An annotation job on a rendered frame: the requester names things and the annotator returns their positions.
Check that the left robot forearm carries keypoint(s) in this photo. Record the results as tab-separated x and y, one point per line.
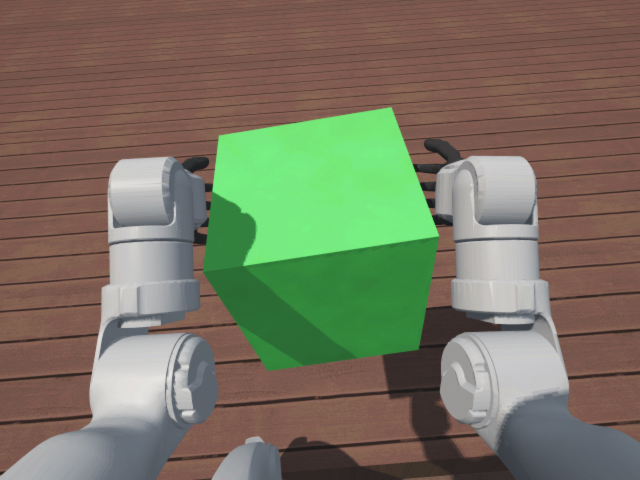
154	207

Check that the right robot hand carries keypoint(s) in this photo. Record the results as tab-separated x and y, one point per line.
451	155

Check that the left robot hand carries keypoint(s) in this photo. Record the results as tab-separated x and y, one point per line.
193	164

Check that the robot right upper arm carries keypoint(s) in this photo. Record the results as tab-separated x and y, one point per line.
511	387

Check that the robot left upper arm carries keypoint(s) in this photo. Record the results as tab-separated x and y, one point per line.
147	392

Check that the robot left thigh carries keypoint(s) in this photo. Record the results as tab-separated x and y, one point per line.
252	461

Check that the right robot forearm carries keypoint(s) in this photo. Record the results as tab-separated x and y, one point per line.
492	203

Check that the carton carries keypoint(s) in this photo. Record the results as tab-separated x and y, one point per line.
320	242

